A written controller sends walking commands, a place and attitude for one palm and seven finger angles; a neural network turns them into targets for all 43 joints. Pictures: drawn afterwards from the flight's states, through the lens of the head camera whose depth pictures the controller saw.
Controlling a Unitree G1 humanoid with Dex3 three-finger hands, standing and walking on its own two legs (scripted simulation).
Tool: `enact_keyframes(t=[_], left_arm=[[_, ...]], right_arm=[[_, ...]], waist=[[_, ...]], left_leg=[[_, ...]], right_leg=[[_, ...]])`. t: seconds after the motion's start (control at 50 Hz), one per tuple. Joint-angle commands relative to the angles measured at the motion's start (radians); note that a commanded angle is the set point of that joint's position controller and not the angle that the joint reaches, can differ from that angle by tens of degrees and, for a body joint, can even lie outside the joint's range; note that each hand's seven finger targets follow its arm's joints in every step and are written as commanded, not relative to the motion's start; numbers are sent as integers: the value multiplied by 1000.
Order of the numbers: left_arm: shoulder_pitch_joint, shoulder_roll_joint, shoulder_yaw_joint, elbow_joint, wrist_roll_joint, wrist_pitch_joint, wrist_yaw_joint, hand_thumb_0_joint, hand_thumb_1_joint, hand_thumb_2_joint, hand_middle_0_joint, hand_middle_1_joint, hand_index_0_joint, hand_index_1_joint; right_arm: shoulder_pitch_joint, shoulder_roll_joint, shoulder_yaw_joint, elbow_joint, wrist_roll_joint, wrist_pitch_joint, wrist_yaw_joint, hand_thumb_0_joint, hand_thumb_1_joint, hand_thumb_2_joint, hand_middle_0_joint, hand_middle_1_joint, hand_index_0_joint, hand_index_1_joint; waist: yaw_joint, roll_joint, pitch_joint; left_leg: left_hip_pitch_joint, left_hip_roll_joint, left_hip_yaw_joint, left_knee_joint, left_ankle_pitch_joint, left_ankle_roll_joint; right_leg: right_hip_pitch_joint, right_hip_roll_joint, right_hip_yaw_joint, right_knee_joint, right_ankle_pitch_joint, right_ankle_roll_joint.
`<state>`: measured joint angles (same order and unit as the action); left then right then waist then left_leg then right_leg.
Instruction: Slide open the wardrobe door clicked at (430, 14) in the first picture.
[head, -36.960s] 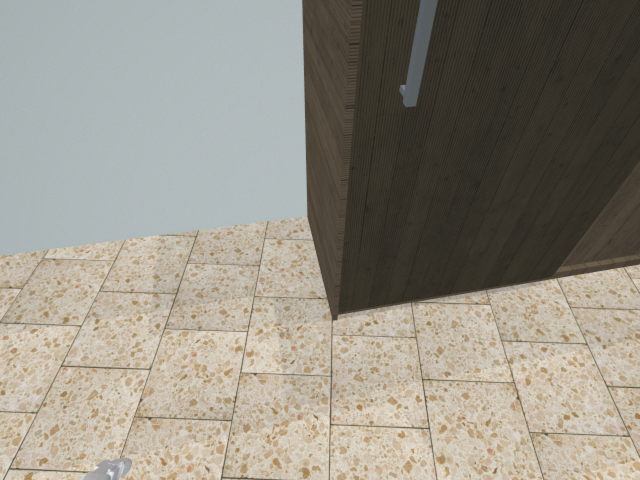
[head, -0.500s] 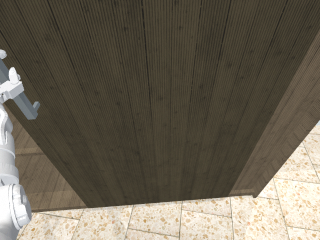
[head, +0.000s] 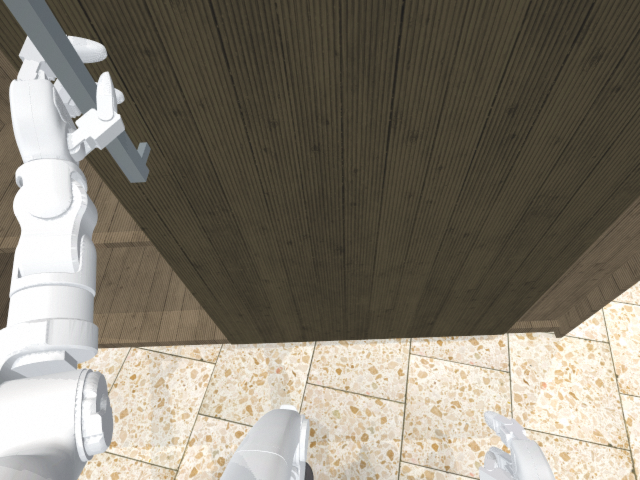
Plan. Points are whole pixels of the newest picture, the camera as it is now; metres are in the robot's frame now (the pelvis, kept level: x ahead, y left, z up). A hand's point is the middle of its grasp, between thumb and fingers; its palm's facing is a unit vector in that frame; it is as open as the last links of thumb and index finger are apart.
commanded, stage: stop walking and hold the door there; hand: left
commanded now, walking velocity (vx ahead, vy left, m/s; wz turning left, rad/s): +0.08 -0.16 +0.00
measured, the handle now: (71, 50) +0.47 +0.27 +0.26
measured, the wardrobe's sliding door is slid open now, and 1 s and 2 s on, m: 0.64 0.64 0.64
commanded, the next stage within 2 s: loosen the grip on the handle in 0.78 s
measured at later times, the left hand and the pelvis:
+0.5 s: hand (107, 125) +0.42 +0.25 +0.21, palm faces +0.20 -0.98 -0.10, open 6.3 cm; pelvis +0.01 +0.08 -0.01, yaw +5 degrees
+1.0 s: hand (99, 120) +0.42 +0.25 +0.21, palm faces +0.19 -0.98 -0.08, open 6.7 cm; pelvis +0.02 +0.05 +0.00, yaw +7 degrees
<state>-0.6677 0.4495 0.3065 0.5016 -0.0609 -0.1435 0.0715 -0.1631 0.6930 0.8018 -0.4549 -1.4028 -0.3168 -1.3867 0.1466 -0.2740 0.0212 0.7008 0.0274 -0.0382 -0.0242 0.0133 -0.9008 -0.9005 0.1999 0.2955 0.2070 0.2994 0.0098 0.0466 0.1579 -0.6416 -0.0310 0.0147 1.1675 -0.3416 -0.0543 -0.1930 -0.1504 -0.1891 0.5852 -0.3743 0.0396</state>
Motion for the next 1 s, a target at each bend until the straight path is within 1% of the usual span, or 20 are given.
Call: enact_keyframes(t=[0.0,0.1,0.14,0.18,0.24,0.28,0.32,0.36,0.4,0.48,0.5,0.54,0.56,0.7,0.8,0.84,0.86,0.88,0.92,0.98], left_arm=[[-286,324,113,-182,36,-47,3,0,900,900,-450,-1400,-450,-1400],[-352,155,-11,-445,35,-66,3,0,900,900,-450,-1400,-450,-1400],[-402,-1,-145,-593,10,-91,-3,0,900,900,-450,-1400,-450,-1400],[-521,-114,-257,-658,25,-102,-17,0,900,900,-450,-1400,-450,-1400],[-396,-65,-214,-602,28,-49,-10,0,900,900,-450,-1400,-450,-1400],[-459,-102,-249,-592,16,-42,-14,0,900,900,-450,-1400,-450,-1400],[-474,-45,-215,-590,15,-30,-14,0,900,900,-450,-1400,-450,-1400],[-458,-15,-193,-536,17,-5,-1,0,900,900,-450,-1400,-450,-1400],[-451,-79,-221,-508,5,-2,-10,0,900,900,-450,-1400,-450,-1400],[-434,-112,-235,-561,7,-27,5,0,900,900,-450,-1400,-450,-1400],[-437,-127,-253,-580,8,-35,3,0,900,900,-450,-1400,-450,-1400],[-444,-219,-339,-623,-4,-44,-5,0,900,900,-450,-1400,-450,-1400],[-497,-264,-383,-631,9,-50,-15,0,900,900,-450,-1400,-450,-1400],[-464,-296,-442,-587,17,-19,-35,0,900,900,-450,-1400,-450,-1400],[-434,-249,-404,-551,16,-23,-31,0,900,900,-450,-1400,-450,-1400],[-406,-184,-355,-549,25,-30,-21,0,900,900,-450,-1400,-450,-1400],[-966,468,199,-339,133,-10,-1,0,900,900,-450,-1400,-450,-1400],[-728,61,-29,43,104,72,-38,0,779,842,-450,-1400,-450,-1400],[-247,-180,-115,-40,-18,86,-95,0,538,725,-450,-1400,-450,-1400],[-461,-57,-42,-70,-89,-14,-136,0,175,550,-450,-1400,-450,-1400]], right_arm=[[-30,-92,-49,-141,7,-46,-22,0,-900,-900,200,300,200,300],[-36,-79,-69,-158,-3,-41,-67,0,-900,-900,200,300,200,300],[-35,-125,-78,-174,4,-56,-64,0,-900,-900,200,300,200,300],[-37,-129,-87,-163,11,-85,-42,0,-900,-900,200,300,200,300],[-53,-90,-76,-137,7,-85,-29,0,-900,-900,200,300,200,300],[-62,-86,-67,-152,10,-83,-14,0,-900,-900,200,300,200,300],[-52,-78,-62,-165,15,-73,-18,0,-900,-900,200,300,200,300],[-82,-21,-35,-192,16,-77,-22,0,-900,-900,200,300,200,300],[-72,-39,-31,-147,7,-96,-26,0,-900,-900,200,300,200,300],[-73,-17,-13,-146,-10,-94,-54,0,-900,-900,200,300,200,300],[-66,-20,-16,-145,-9,-92,-55,0,-900,-900,200,300,200,300],[-55,-68,-41,-172,1,-85,-37,0,-900,-900,200,300,200,300],[-62,-50,-35,-171,2,-83,-10,0,-900,-900,200,300,200,300],[-52,-68,-46,-166,6,-97,-10,0,-900,-900,200,300,200,300],[-71,-64,-32,-176,0,-93,-21,0,-900,-900,200,300,200,300],[-70,-49,-26,-182,1,-82,-28,0,-900,-900,200,300,200,300],[-56,-83,-121,-140,-23,-128,-10,0,-900,-900,200,300,200,300],[102,-64,-57,-96,-35,-194,-1,0,-900,-900,200,300,200,300],[126,-107,-97,-85,8,-179,2,0,-900,-900,200,300,200,300],[93,-94,-63,-63,-10,-164,-9,0,-900,-900,200,300,200,300]], waist=[[18,-287,-266],[-30,-170,-429],[-54,230,-540],[-53,73,-446],[-45,277,-398],[-30,239,-414],[-19,-2,-414],[-6,-418,-372],[-5,-331,-362],[-2,-239,-483],[-14,-195,-522],[-24,184,-581],[-18,196,-574],[-47,124,-476],[-22,148,-457],[-24,-6,-479],[50,-306,-472],[-101,-268,-848],[-22,-102,-785],[-84,16,-506]], left_leg=[[4,101,46,-255,4,15],[607,25,243,-675,302,28],[830,376,-229,-692,764,197],[679,452,-320,-774,628,243],[495,391,-144,-703,449,213],[392,386,-115,-677,302,179],[306,290,-34,-557,121,122],[159,63,43,-185,-169,30],[128,89,-25,-68,-134,30],[312,52,99,-581,41,39],[458,68,108,-706,221,48],[856,395,-251,-652,1072,208],[888,454,-290,-676,1117,242],[768,338,-58,-694,817,177],[662,310,-20,-669,634,137],[550,242,25,-581,473,87],[534,153,79,-500,467,90],[408,2,40,-699,608,86],[567,64,28,-664,834,43],[547,54,52,-617,480,61]], right_leg=[[226,-242,82,-159,685,-71],[32,-91,-38,174,591,-31],[-266,75,51,586,-195,12],[-283,80,177,597,-238,-2],[-136,66,154,301,-174,-12],[6,99,135,169,-105,-23],[86,60,191,-38,32,-48],[32,-168,511,-260,187,-171],[102,-152,388,-158,479,-200],[264,-71,201,56,895,-132],[208,-54,176,109,858,-90],[-214,83,141,328,138,3],[-275,103,200,375,-185,-12],[-173,130,124,186,16,-20],[9,126,112,-60,152,-23],[134,32,206,-130,514,-47],[152,73,283,-199,799,-18],[274,163,166,25,976,-104],[99,145,105,69,835,-83],[-66,127,145,-65,587,-57]])
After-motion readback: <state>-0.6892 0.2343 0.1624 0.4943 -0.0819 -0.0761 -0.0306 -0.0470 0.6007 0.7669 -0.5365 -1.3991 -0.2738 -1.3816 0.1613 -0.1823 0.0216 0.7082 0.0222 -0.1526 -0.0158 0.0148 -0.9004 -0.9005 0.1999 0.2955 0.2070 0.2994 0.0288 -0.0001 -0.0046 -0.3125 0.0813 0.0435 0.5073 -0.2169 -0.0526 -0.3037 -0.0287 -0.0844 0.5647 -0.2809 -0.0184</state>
